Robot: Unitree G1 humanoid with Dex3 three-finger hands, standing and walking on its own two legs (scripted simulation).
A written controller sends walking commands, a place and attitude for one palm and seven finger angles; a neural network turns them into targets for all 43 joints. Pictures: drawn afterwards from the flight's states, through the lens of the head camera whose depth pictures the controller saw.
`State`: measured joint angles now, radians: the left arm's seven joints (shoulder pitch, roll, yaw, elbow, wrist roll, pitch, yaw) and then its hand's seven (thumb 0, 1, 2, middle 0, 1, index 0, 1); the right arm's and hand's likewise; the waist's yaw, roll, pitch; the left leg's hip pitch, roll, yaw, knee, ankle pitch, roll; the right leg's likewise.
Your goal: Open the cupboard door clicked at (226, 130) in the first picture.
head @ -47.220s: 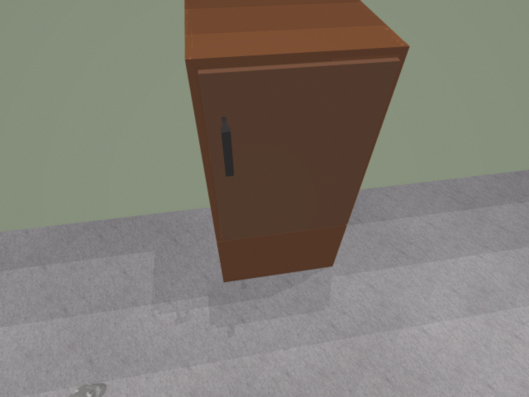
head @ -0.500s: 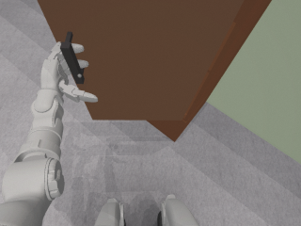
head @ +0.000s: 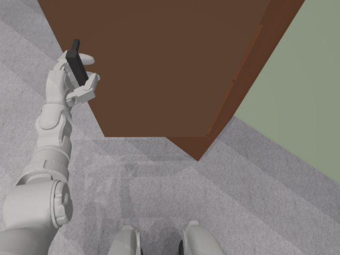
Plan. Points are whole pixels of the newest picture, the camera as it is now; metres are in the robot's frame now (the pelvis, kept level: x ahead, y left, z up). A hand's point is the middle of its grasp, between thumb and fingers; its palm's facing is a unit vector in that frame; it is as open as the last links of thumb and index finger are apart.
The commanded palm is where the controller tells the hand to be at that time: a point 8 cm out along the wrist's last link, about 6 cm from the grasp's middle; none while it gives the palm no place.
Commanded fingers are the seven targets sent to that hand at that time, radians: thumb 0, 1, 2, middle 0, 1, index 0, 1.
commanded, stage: close the thumb around the handle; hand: left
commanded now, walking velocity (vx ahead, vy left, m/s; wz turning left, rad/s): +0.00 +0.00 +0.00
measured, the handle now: (82, 69) +0.54 +0.18 +0.07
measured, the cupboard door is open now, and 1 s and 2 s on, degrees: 41 66 78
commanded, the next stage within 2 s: pull the door open along its arc in 0.12 s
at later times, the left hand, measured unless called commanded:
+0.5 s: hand (88, 96) +0.46 +0.16 +0.07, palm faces -0.05 -1.00 +0.00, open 5.7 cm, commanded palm +0.41 +0.21 +0.07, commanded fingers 0.00 0.90 0.90 -0.40 -1.35 -0.40 -1.35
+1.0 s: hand (111, 154) +0.32 +0.10 +0.07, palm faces +0.28 -0.96 +0.03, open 6.1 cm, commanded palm +0.25 +0.16 +0.07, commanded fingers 0.00 0.90 0.90 -0.40 -1.35 -0.40 -1.35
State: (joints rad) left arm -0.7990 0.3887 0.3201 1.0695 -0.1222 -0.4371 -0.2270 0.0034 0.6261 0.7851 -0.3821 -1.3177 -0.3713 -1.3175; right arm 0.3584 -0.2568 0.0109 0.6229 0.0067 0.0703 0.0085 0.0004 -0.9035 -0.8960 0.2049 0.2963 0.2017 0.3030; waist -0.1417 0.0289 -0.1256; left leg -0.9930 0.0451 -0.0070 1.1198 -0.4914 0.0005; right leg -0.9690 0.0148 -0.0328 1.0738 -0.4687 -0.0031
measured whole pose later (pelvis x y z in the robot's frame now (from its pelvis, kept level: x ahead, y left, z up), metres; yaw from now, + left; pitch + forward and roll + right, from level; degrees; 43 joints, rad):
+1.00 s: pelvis +0.02 -0.01 +0.02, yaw +2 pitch +14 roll +0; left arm 0.08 -0.03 -0.10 0.16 0.01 -0.35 0.33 0.00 0.68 0.76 -0.37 -1.32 -0.35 -1.31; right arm 0.17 -0.18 0.01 0.48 -0.03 0.06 0.04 0.00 -0.90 -0.90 0.20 0.30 0.20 0.30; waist 0.00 0.02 -0.15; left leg -0.77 0.02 -0.01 1.03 -0.50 -0.01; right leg -0.76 0.00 -0.03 1.02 -0.51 -0.01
